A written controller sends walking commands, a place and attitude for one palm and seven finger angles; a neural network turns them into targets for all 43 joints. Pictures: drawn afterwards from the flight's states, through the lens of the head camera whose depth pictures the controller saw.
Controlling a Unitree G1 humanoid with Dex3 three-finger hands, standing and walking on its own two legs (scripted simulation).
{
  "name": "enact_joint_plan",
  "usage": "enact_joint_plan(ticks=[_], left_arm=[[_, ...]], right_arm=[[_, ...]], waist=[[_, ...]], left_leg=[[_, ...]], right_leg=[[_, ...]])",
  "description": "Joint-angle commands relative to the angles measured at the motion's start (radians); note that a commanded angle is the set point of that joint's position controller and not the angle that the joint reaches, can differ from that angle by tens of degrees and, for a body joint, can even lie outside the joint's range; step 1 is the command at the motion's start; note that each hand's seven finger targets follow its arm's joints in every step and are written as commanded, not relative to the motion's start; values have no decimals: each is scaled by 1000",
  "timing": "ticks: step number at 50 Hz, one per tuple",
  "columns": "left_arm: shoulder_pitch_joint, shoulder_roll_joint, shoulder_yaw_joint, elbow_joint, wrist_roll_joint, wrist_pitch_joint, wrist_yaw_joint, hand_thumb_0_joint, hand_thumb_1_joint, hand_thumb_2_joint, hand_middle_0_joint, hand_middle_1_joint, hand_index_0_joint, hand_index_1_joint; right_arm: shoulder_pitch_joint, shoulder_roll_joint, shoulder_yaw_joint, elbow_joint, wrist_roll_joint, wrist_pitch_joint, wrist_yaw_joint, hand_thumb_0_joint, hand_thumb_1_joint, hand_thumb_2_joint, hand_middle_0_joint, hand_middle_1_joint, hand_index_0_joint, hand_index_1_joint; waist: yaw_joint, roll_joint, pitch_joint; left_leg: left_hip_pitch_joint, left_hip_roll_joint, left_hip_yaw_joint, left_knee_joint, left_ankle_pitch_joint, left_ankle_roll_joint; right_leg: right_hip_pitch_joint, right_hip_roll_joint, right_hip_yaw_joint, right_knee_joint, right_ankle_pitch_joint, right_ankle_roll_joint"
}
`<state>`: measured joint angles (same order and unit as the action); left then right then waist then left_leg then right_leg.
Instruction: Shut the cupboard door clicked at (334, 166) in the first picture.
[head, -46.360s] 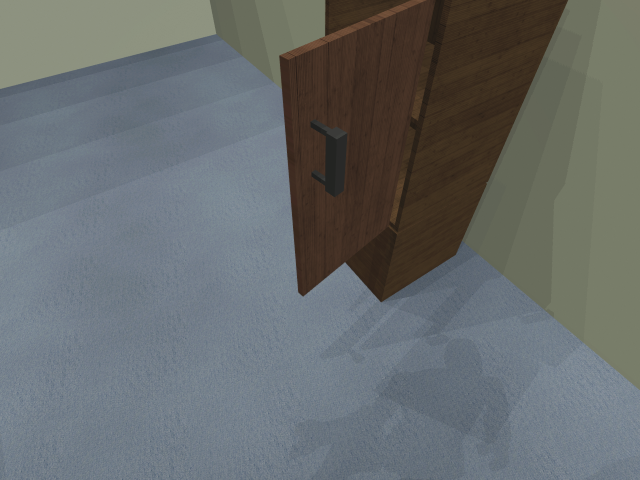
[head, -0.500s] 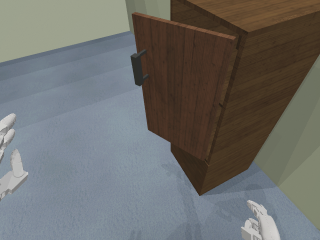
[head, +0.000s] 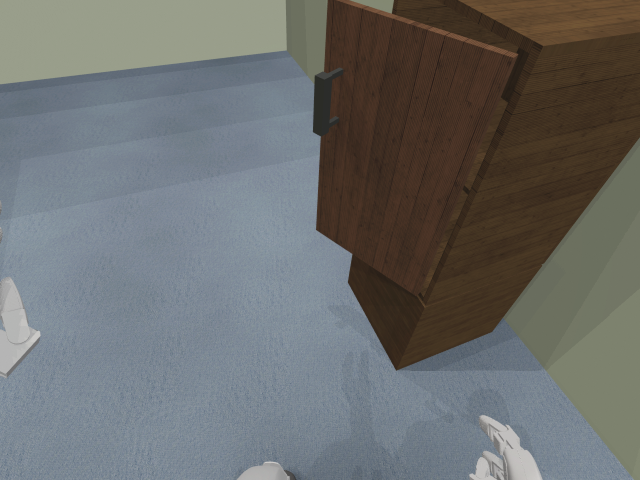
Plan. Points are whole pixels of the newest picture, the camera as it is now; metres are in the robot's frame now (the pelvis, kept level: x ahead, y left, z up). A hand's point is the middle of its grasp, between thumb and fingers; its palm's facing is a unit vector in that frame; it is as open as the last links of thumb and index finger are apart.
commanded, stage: step back with the hand held close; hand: left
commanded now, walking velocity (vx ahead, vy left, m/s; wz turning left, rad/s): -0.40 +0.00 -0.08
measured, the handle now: (329, 101) +0.77 +0.05 +0.09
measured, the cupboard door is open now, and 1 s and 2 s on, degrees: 27 27 27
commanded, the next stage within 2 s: stop stepping back and stand still in 0.26 s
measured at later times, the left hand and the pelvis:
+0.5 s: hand out of the picture +0.07 +0.33 +0.18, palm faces +0.52 -0.77 -0.36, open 7.4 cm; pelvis -0.12 +0.04 -0.01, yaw +2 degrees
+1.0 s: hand out of the picture +0.01 +0.36 +0.17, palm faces +0.44 -0.81 -0.38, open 7.4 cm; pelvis -0.21 +0.09 +0.00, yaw -1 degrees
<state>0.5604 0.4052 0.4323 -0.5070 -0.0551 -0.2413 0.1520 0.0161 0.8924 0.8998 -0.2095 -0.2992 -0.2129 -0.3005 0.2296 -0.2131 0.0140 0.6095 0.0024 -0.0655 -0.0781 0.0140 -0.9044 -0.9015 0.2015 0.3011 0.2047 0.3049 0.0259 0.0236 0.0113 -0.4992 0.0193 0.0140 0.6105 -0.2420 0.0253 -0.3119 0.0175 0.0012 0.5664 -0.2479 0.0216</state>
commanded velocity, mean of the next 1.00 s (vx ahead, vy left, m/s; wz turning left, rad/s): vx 0.02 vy -0.07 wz -0.04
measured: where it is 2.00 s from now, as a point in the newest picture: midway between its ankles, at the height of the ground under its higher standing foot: outside the picture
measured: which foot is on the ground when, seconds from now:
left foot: down 0.00-0.28, up 0.30-0.40, down 0.42-0.66, up 0.68-0.88, down 0.90-1.00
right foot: down 0.00-0.42, up 0.44-0.66, down 0.68-0.92, up 0.94-1.00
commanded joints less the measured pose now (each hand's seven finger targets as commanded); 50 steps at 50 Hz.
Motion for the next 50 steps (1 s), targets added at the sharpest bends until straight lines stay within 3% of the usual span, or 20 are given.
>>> enact_joint_plan(ticks=[1, 6, 9, 12, 15, 18, 20, 21, 22, 25, 30, 32, 33, 35, 38, 43, 45, 46, 48, 50], left_arm=[[-165, 202, 85, -177, 0, -53, 40, 0, 900, 900, -200, -300, -200, -300], [-169, 212, 138, -205, 6, -78, 32, 0, 900, 900, -200, -300, -200, -300], [-86, 239, 178, -251, -16, -98, 10, 0, 900, 900, -200, -300, -200, -300], [29, 256, 206, -217, -37, -91, 10, 0, 900, 900, -200, -300, -200, -300], [-42, 248, 147, -205, -12, -51, 28, 0, 900, 900, -200, -300, -200, -300], [-159, 215, 108, -186, 14, -18, 37, 0, 900, 900, -200, -300, -200, -300], [-227, 208, 94, -190, 7, -22, 35, 0, 900, 900, -200, -300, -200, -300], [-247, 207, 112, -203, 11, -33, 41, 0, 900, 900, -200, -300, -200, -300], [-260, 233, 134, -200, 13, -44, 45, 0, 900, 900, -200, -300, -200, -300], [-153, 186, 118, -254, 3, -29, 14, 0, 900, 900, -200, -300, -200, -300], [-61, 177, 81, -333, -19, 22, 26, 0, 900, 900, -200, -300, -200, -300], [-21, 261, 144, -288, -12, 41, 31, 0, 900, 900, -200, -300, -200, -300], [-63, 276, 144, -303, -12, 38, 26, 0, 900, 900, -200, -300, -200, -300], [-187, 274, 155, -192, -21, 18, 42, 0, 900, 900, -200, -300, -200, -300], [-177, 212, 88, -68, -1, 36, 48, 0, 900, 900, -200, -300, -200, -300], [-205, 190, 44, -94, 18, 24, 62, 0, 900, 900, -200, -300, -200, -300], [-210, 194, 52, -225, 8, 6, 56, 0, 900, 900, -200, -300, -200, -300], [-213, 230, 85, -259, 12, -18, 54, 0, 900, 900, -200, -300, -200, -300], [-150, 234, 109, -288, 21, -24, 31, 0, 900, 900, -200, -300, -200, -300], [-89, 228, 121, -296, 24, -21, 31, 0, 900, 900, -200, -300, -200, -300]], right_arm=[[-85, -124, -52, -121, -6, -62, -18, 0, -900, -900, 200, 300, 200, 300], [-138, -152, -60, -150, 6, -90, -28, 0, -900, -900, 200, 300, 200, 300], [-146, -127, -71, -158, -2, -100, -4, 0, -900, -900, 200, 300, 200, 300], [-115, -112, -74, -149, -6, -92, 19, 0, -900, -900, 200, 300, 200, 300], [-97, -99, -77, -114, -3, -59, 23, 0, -900, -900, 200, 300, 200, 300], [-95, -78, -45, -108, -18, -33, 2, 0, -900, -900, 200, 300, 200, 300], [-80, -143, -53, -111, -1, -49, -25, 0, -900, -900, 200, 300, 200, 300], [-88, -162, -59, -133, 1, -68, -33, 0, -900, -900, 200, 300, 200, 300], [-78, -133, -67, -131, 1, -86, -37, 0, -900, -900, 200, 300, 200, 300], [-88, -140, -82, -146, 7, -100, 7, 0, -900, -900, 200, 300, 200, 300], [-101, -112, -64, -155, -8, -83, 33, 0, -900, -900, 200, 300, 200, 300], [-89, -99, -64, -152, -7, -50, 26, 0, -900, -900, 200, 300, 200, 300], [-80, -99, -67, -126, -9, -28, 27, 0, -900, -900, 200, 300, 200, 300], [-93, -97, -52, -94, -11, -30, 12, 0, -900, -900, 200, 300, 200, 300], [-106, -113, -51, -106, -3, -19, -11, 0, -900, -900, 200, 300, 200, 300], [-77, -115, -46, -107, -2, -51, -38, 0, -900, -900, 200, 300, 200, 300], [-71, -168, -67, -143, 3, -62, -38, 0, -900, -900, 200, 300, 200, 300], [-80, -144, -58, -144, 3, -66, -29, 0, -900, -900, 200, 300, 200, 300], [-102, -117, -50, -125, -12, -79, -9, 0, -900, -900, 200, 300, 200, 300], [-100, -112, -51, -114, -7, -83, 7, 0, -900, -900, 200, 300, 200, 300]], waist=[[-50, -60, -52], [-16, 257, -98], [-5, 218, -189], [-19, 135, -178], [-23, -224, -100], [-44, -211, 18], [-52, 96, 17], [-34, 313, -13], [-29, 284, -59], [-28, 234, -134], [-22, 290, -142], [-18, 43, -123], [-20, -189, -74], [-41, -203, -40], [-47, -88, 59], [-42, -100, -8], [-59, 210, -29], [-57, 248, -12], [-55, 220, 16], [-40, 190, 8]], left_leg=[[223, 21, -29, -32, -151, -17], [-169, 234, -288, -467, -544, 73], [-44, 217, -184, -387, -370, 42], [62, 129, -36, -197, -271, -22], [253, -16, 25, 374, -178, -87], [184, 40, -65, 196, -216, -46], [168, 108, -124, -245, -168, 3], [22, 287, -321, -401, -318, 75], [-5, 328, -378, -455, -457, 106], [-40, 288, -274, -495, -591, 49], [51, 171, -50, -489, -458, -100], [57, 35, 96, -131, -323, -106], [87, -11, 89, 275, -161, -74], [-65, 26, -47, 552, -140, -68], [-22, 55, 7, 328, -140, -41], [265, 20, 122, -137, -148, -4], [449, 267, -288, -325, -206, 100], [415, 362, -431, -399, -239, 146], [246, 354, -422, -458, -413, 148], [185, 317, -253, -436, -357, 121]], right_leg=[[-242, -128, 152, -255, -248, -74], [176, 86, -25, 193, -172, -14], [156, 73, -21, 157, -211, -43], [21, -38, 114, -99, -265, -98], [-397, -344, 438, -395, -450, -223], [-331, -250, 255, -258, -101, -142], [-238, -64, 107, 18, -135, -43], [-108, 24, 16, 221, -197, 0], [-41, 45, 28, 346, -232, -3], [63, 89, -26, 467, -255, -13], [236, 132, -163, 57, -302, -61], [209, -19, 37, -264, -313, -129], [-29, -255, 341, -419, -357, -208], [-101, -382, 437, -444, -501, -299], [-126, -273, 295, -388, -529, -221], [-34, -168, 110, -213, -364, -157], [-228, -13, -22, 172, -235, -61], [-284, 2, -49, 272, -262, -35], [-227, -39, 14, 386, -194, -39], [-145, -50, -15, 325, -124, -32]])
